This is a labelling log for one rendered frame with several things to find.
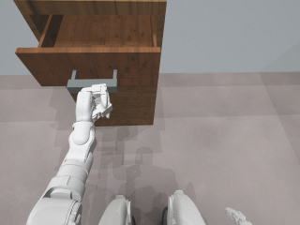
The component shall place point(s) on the robot left upper arm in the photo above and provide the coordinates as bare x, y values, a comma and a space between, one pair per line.
57, 211

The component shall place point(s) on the left robot thigh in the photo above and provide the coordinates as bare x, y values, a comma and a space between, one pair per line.
118, 212

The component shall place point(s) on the cabinet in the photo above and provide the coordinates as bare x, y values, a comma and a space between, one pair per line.
132, 105

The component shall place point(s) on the handle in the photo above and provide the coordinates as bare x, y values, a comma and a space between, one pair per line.
74, 86

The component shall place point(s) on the robot left hand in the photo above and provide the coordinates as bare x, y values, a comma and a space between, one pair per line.
85, 103

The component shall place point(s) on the drawer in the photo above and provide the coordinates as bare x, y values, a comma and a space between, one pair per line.
95, 46

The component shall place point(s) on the right robot shin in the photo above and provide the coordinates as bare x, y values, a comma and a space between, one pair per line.
169, 221

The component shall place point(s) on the robot right hand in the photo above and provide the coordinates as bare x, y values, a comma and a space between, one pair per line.
237, 217

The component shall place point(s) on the left robot forearm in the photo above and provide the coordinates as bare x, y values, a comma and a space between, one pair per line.
69, 183

